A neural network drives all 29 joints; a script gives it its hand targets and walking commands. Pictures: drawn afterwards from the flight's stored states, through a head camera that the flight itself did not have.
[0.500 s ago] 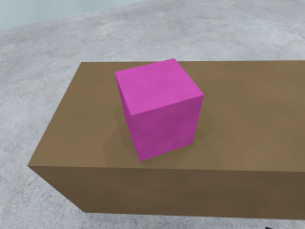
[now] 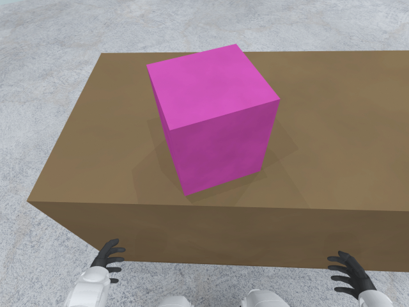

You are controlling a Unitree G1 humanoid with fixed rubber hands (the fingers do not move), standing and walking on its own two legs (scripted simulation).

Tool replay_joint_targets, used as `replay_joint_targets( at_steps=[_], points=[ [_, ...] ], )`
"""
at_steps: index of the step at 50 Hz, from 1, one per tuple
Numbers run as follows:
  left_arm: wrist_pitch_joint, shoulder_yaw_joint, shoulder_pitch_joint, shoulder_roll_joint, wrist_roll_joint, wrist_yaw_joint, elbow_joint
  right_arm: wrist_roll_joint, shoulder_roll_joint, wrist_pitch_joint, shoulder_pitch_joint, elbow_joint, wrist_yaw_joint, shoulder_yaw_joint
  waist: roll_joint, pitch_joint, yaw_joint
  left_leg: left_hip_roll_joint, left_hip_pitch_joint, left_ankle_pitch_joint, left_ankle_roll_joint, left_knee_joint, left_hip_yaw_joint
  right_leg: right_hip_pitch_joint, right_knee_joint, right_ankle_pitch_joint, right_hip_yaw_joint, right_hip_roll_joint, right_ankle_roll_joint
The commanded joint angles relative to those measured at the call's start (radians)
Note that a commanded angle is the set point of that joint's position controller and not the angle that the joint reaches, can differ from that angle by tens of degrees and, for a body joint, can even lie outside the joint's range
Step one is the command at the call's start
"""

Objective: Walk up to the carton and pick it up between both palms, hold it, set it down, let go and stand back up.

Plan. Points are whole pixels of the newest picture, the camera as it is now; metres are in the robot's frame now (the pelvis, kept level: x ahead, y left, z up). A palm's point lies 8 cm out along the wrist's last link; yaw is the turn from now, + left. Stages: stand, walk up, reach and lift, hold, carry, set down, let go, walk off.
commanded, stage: reach and lift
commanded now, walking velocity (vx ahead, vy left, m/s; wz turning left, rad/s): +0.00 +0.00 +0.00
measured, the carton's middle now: (209, 123) +0.50 +0.01 +0.03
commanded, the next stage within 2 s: none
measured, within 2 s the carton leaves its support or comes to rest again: neither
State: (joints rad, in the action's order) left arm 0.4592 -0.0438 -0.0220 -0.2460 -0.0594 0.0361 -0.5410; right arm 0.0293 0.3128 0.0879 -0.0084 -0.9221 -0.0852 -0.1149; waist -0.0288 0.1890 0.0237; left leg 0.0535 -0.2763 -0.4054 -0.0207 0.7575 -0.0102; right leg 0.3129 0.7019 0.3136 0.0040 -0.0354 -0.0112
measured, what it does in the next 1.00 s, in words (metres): stands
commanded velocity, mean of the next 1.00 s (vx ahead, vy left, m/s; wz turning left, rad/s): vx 0.00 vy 0.00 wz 0.00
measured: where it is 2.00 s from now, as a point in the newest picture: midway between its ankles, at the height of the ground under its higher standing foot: outside the picture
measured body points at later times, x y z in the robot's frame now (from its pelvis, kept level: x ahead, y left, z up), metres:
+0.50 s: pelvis +0.01 -0.03 +0.02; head +0.00 -0.03 +0.47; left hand +0.17 +0.23 -0.06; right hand +0.17 -0.30 -0.06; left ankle +0.01 +0.12 -0.71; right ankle +0.04 -0.12 -0.71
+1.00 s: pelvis +0.03 -0.03 +0.02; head +0.00 -0.02 +0.47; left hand +0.21 +0.20 -0.03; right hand +0.21 -0.29 -0.03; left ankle +0.01 +0.12 -0.71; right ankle +0.04 -0.12 -0.71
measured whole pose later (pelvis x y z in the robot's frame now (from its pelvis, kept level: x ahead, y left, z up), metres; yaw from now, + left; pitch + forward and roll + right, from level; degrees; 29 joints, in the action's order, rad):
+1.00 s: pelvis +0.03 -0.03 +0.02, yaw +1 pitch -4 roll +1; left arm 0.11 -0.04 0.23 -0.10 0.00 0.17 -0.39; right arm -0.14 0.34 0.17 0.20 -0.67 -0.19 -0.05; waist 0.03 0.00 -0.01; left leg 0.04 -0.09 -0.27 -0.05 0.43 -0.01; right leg 0.17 0.48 0.25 0.01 -0.03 -0.04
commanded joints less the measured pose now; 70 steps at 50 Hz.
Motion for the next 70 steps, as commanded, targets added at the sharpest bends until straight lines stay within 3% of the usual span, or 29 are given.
replay_joint_targets(
  at_steps=[1,5,8,13,18,30,33,41,56,60,63,70],
  points=[
    [0.027,-0.082,0.096,-0.169,-0.061,0.007,0.210,-0.036,0.310,0.038,0.067,0.138,0.020,-0.063,0.046,-0.410,0.023,-0.006,0.203,0.450,-0.047,-0.142,-0.014,-0.177,-0.117,-0.472,0.117,-0.013,-0.023],
    [-0.007,-0.116,0.075,-0.171,-0.097,0.012,0.224,-0.048,0.261,0.041,0.053,0.168,0.015,-0.036,0.073,-0.274,-0.007,-0.040,0.104,0.348,-0.013,-0.203,-0.028,-0.218,-0.148,-0.490,0.073,0.007,-0.004],
    [-0.027,-0.123,0.054,-0.160,-0.103,0.019,0.213,-0.057,0.210,0.039,0.046,0.198,0.005,-0.004,0.066,-0.154,-0.026,-0.057,0.067,0.249,0.008,-0.257,-0.043,-0.186,-0.193,-0.417,0.026,0.034,0.007],
    [-0.057,-0.093,0.030,-0.132,-0.034,0.042,0.271,-0.080,0.175,0.023,0.084,0.274,-0.022,0.008,0.031,-0.121,-0.018,-0.055,0.078,0.166,0.008,-0.324,-0.048,-0.142,-0.267,-0.228,-0.010,0.041,-0.003],
    [-0.128,-0.069,0.035,-0.126,0.019,0.057,0.330,-0.079,0.147,0.028,0.139,0.346,-0.029,-0.003,0.011,-0.157,0.004,-0.062,0.089,0.164,0.004,-0.353,-0.048,-0.138,-0.308,-0.218,-0.020,0.046,0.005],
    [-0.238,-0.070,0.075,-0.100,0.040,0.077,0.296,-0.048,0.130,0.063,0.141,0.445,-0.008,-0.012,0.110,-0.218,-0.024,-0.069,0.056,0.061,0.044,-0.388,-0.048,-0.147,-0.337,-0.044,-0.023,0.062,0.019],
    [-0.269,-0.070,0.095,-0.069,0.050,0.089,0.307,-0.059,0.141,0.073,0.129,0.447,-0.017,-0.012,0.121,-0.213,-0.038,-0.064,0.068,0.083,0.042,-0.405,-0.045,-0.147,-0.339,-0.069,-0.016,0.053,0.016],
    [-0.339,-0.037,0.112,0.020,0.057,0.114,0.288,-0.119,0.168,0.088,0.105,0.405,-0.070,0.005,0.133,-0.175,-0.038,-0.058,0.076,0.092,0.035,-0.438,-0.033,-0.144,-0.360,-0.069,-0.017,0.035,0.000],
    [-0.484,0.011,0.161,0.150,0.003,0.180,0.378,-0.286,0.252,0.246,0.078,0.290,-0.137,0.094,0.033,-0.283,-0.044,-0.061,0.161,0.393,-0.036,-0.369,-0.013,-0.157,-0.320,-0.376,-0.018,0.015,-0.034],
    [-0.525,0.021,0.198,0.183,-0.001,0.188,0.420,-0.336,0.298,0.310,0.061,0.284,-0.143,0.110,0.048,-0.327,-0.058,-0.060,0.188,0.488,-0.052,-0.350,-0.011,-0.193,-0.311,-0.485,-0.017,0.002,-0.045],
    [-0.541,0.037,0.232,0.217,-0.009,0.191,0.421,-0.366,0.335,0.340,0.064,0.260,-0.149,0.118,0.071,-0.307,-0.050,-0.056,0.187,0.521,-0.054,-0.345,-0.006,-0.204,-0.311,-0.527,-0.018,-0.002,-0.054],
    [-0.580,0.041,0.193,0.247,0.013,0.201,0.426,-0.421,0.364,0.366,0.011,0.262,-0.171,0.143,0.161,-0.263,-0.053,-0.054,0.112,0.400,-0.024,-0.348,-0.018,-0.176,-0.311,-0.442,-0.040,0.001,-0.053]
  ],
)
